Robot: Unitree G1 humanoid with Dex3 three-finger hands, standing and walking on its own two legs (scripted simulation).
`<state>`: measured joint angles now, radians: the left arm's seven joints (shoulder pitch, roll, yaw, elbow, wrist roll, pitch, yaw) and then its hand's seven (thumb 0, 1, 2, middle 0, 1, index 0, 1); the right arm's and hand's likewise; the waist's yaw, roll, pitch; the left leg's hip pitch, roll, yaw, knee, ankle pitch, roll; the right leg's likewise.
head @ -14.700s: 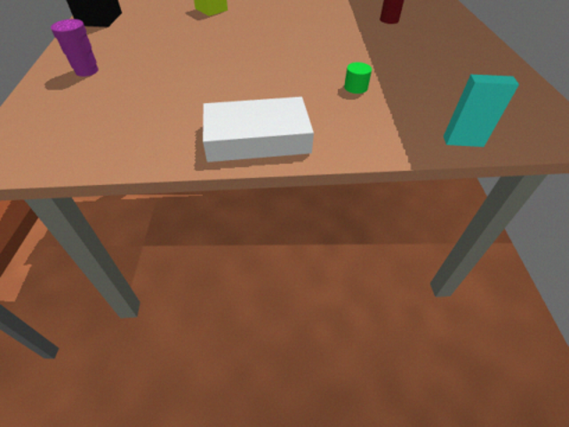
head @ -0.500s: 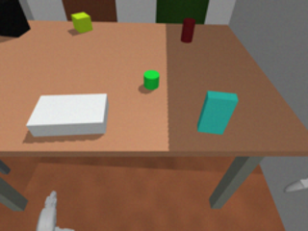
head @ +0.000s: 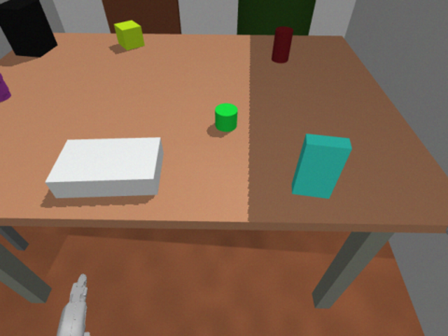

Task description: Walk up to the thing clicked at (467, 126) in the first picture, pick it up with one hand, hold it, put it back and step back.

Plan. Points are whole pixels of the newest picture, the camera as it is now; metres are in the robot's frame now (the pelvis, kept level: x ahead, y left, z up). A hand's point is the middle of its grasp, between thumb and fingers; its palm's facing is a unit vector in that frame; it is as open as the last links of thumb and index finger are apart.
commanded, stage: go down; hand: right
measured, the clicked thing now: (318, 168) +0.44 -0.19 +0.06
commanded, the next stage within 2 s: none
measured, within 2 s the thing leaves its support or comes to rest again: neither
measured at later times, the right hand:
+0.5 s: hand out of the picture +0.34 -0.37 +0.18, palm faces +0.16 +0.99 -0.01, open 17.4 cm
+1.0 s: hand out of the picture +0.36 -0.38 +0.17, palm faces +0.14 +0.99 +0.01, open 17.5 cm
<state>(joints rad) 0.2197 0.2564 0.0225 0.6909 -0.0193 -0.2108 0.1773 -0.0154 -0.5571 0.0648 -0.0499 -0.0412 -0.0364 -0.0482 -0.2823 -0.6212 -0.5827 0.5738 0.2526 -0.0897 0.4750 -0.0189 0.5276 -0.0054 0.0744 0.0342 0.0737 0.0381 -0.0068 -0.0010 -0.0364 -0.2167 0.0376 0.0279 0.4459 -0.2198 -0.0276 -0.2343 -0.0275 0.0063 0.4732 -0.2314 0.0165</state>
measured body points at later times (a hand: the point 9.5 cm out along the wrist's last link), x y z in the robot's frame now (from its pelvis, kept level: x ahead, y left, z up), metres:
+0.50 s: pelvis +0.00 +0.00 +0.00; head +0.02 +0.00 +0.45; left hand +0.15 +0.26 -0.08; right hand +0.33 -0.42 +0.18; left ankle +0.01 +0.14 -0.74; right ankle +0.01 -0.13 -0.74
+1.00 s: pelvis +0.02 -0.01 -0.01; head +0.04 -0.02 +0.44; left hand +0.17 +0.26 -0.08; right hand +0.35 -0.43 +0.17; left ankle +0.01 +0.14 -0.74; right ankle +0.01 -0.13 -0.74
